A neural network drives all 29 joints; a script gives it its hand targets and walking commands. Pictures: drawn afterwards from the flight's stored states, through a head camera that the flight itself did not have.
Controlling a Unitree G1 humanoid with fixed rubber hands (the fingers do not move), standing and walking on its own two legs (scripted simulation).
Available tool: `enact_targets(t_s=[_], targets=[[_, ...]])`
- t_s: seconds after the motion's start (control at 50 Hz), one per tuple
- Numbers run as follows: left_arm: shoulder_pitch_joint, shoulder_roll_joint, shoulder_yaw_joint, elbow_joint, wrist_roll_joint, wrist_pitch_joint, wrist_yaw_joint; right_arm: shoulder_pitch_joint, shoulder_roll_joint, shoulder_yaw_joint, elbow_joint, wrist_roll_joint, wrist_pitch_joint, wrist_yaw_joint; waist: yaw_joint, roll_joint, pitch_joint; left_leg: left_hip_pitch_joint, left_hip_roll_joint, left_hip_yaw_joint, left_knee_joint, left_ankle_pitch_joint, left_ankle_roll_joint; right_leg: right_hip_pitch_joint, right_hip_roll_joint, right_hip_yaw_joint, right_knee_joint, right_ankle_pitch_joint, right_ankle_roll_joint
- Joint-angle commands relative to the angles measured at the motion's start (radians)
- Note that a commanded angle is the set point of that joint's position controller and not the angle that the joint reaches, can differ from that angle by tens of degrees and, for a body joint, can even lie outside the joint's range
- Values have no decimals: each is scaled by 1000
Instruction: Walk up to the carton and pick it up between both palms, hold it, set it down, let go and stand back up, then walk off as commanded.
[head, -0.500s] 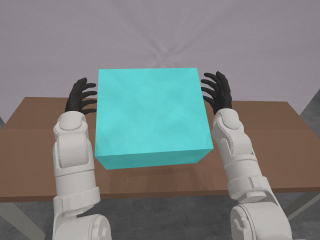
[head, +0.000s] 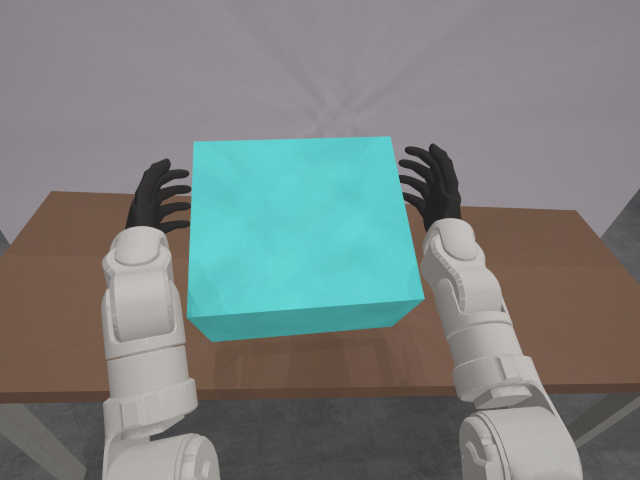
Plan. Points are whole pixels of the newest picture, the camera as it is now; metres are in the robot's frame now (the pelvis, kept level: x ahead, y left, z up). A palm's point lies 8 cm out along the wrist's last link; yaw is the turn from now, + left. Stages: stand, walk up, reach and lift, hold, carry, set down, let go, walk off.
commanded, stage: hold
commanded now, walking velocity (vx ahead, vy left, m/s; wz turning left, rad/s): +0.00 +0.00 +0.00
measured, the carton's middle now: (299, 240) +0.38 +0.01 +0.11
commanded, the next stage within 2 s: none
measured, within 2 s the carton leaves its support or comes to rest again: neither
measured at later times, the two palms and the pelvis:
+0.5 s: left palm (145, 227) +0.33 +0.19 +0.18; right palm (441, 210) +0.35 -0.15 +0.20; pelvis -0.01 +0.00 +0.00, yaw +0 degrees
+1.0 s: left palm (151, 228) +0.33 +0.18 +0.18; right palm (444, 215) +0.35 -0.16 +0.19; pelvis +0.00 +0.00 +0.00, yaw +0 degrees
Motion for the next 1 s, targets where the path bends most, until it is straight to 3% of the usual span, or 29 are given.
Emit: enact_targets(t_s=[0.0, 0.02, 0.04, 0.06, 0.08, 0.16, 0.18, 0.22, 0.24, 0.26, 0.3, 0.32, 0.4, 0.42, 0.5, 0.54, 0.56, 0.58, 0.6, 0.62, 0.68, 0.74, 0.8, 0.84, 0.86, 0.9, 0.92, 0.94, 0.98], targets=[[-534, -307, -415, -135, -159, -76, -119, -466, 283, 329, -160, 40, -24, 151, -40, 143, -263, 169, -97, 69, 24, 339, 5, -74, 85, -75, -21, 219, -14], [-514, -287, -375, -123, -144, -66, -117, -477, 284, 358, -158, 59, -19, 162, 22, 114, -260, 160, -99, 76, 19, 322, 12, -59, 88, -73, -18, 202, -12], [-492, -279, -344, -25, -114, -52, -133, -436, 283, 299, -95, 19, 6, 146, -46, 91, -136, 95, -111, 77, -17, 165, 33, -75, 75, -70, -41, 125, -9], [-543, -277, -323, -100, -116, -65, -132, -516, 303, 321, -132, 33, -13, 172, 41, 79, -216, 92, -101, 99, -25, 164, 34, -34, 75, -67, -28, 116, -18], [-496, -274, -351, -68, -115, -60, -134, -432, 296, 314, -100, 3, -1, 160, -30, 67, -182, 75, -103, 91, -35, 139, 37, -50, 67, -64, -33, 139, -11], [-578, -300, -396, -118, -173, -92, -130, -547, 347, 378, -247, 45, -34, 143, -15, 51, -355, 117, -115, 88, 8, 231, 34, -34, 80, -76, -3, 261, 17], [-581, -283, -396, -114, -181, -99, -122, -595, 359, 403, -251, 58, -41, 142, 26, 58, -355, 105, -119, 96, 14, 225, 44, -26, 67, -58, 1, 280, 13], [-568, -292, -389, -90, -171, -94, -120, -544, 340, 367, -223, 32, -35, 136, -16, 65, -344, 116, -113, 87, 3, 206, 40, -31, 81, -74, -12, 244, 12], [-552, -269, -371, -45, -159, -93, -125, -554, 334, 362, -196, 27, -20, 143, 4, 49, -285, 76, -116, 92, -8, 122, 57, -46, 66, -66, -18, 196, 14], [-584, -292, -365, -23, -159, -86, -129, -560, 338, 342, -188, 6, -17, 142, -38, 54, -279, 80, -115, 92, -25, 88, 55, -53, 66, -71, -29, 151, 9], [-569, -270, -328, -17, -135, -87, -128, -556, 333, 349, -164, 12, -18, 150, 26, 38, -275, 69, -115, 103, -33, 92, 60, -44, 63, -65, -26, 160, 9], [-583, -256, -320, -6, -125, -84, -137, -525, 310, 309, -102, -1, -5, 150, -11, 49, -210, 57, -108, 98, -38, 40, 61, -69, 54, -64, -37, 108, 11], [-588, -268, -293, 69, -92, -63, -159, -516, 312, 263, -17, -22, 22, 150, -39, 79, -146, 53, -110, 103, -67, -8, 59, -95, 59, -62, -62, 6, 2], [-646, -294, -330, -33, -120, -74, -155, -568, 332, 271, -96, 0, -6, 162, -22, 101, -260, 71, -100, 103, -63, 50, 42, -67, 69, -76, -39, 28, -9], [-648, -314, -361, 22, -125, -87, -138, -593, 327, 237, -51, -21, -30, 168, -36, 130, -242, 52, -107, 95, -42, 23, 36, -91, 71, -78, -49, 1, -13], [-637, -326, -380, -17, -154, -102, -121, -586, 332, 273, -77, -3, -46, 176, -4, 120, -329, 102, -102, 86, -28, 130, 28, -73, 76, -73, -36, 61, -19], [-629, -334, -394, -6, -142, -98, -119, -564, 327, 280, -72, -11, -40, 164, -46, 124, -304, 94, -104, 80, -22, 134, 30, -93, 76, -80, -33, 86, -9], [-615, -305, -346, 5, -125, -97, -118, -611, 318, 286, -82, 1, -47, 170, 19, 98, -297, 91, -105, 85, -16, 140, 42, -84, 79, -85, -34, 95, -9], [-586, -311, -338, 43, -124, -88, -122, -557, 328, 273, -47, -24, -34, 161, -20, 77, -252, 90, -110, 86, -37, 110, 51, -83, 71, -76, -47, 86, -2], [-597, -331, -373, -37, -148, -100, -122, -598, 360, 317, -144, 7, -59, 166, 8, 83, -337, 118, -105, 89, -10, 205, 37, -35, 78, -81, -28, 170, -9], [-592, -305, -360, -33, -137, -89, -138, -512, 321, 309, -84, 14, -23, 139, -49, 83, -273, 121, -104, 80, -13, 200, 35, -35, 82, -82, -39, 161, 4], [-553, -312, -375, -87, -155, -90, -132, -492, 322, 340, -155, 36, -31, 140, -44, 96, -326, 167, -110, 79, 6, 286, 24, -48, 90, -88, -19, 250, 3], [-552, -307, -381, -127, -159, -91, -118, -540, 312, 343, -190, 50, -46, 154, 15, 84, -336, 169, -106, 90, 18, 307, 21, -42, 91, -80, -19, 233, -4], [-531, -316, -397, -81, -162, -86, -120, -524, 309, 360, -209, 47, -34, 148, -18, 117, -297, 154, -108, 77, 15, 285, 19, -51, 86, -73, -32, 211, -8], [-510, -286, -366, -79, -139, -76, -116, -534, 303, 364, -207, 54, -30, 151, 30, 93, -275, 127, -105, 78, 9, 241, 29, -45, 80, -68, -22, 205, -2], [-539, -260, -327, -40, -120, -64, -125, -492, 306, 319, -117, 22, 2, 152, -13, 89, -158, 67, -111, 93, -23, 104, 43, -48, 64, -64, -35, 127, -2], [-560, -266, -317, -66, -125, -77, -130, -542, 319, 320, -150, 19, -11, 160, 38, 48, -214, 59, -105, 106, -43, 85, 55, -32, 66, -58, -32, 107, -4], [-536, -243, -311, -9, -110, -65, -138, -490, 317, 306, -108, -13, 3, 147, -21, 26, -154, 36, -116, 99, -51, 25, 65, -36, 57, -58, -39, 106, 5], [-572, -255, -333, -26, -140, -76, -133, -538, 314, 303, -114, 12, -3, 154, 8, 59, -197, 50, -111, 100, -45, 46, 56, -65, 61, -57, -31, 95, 6]])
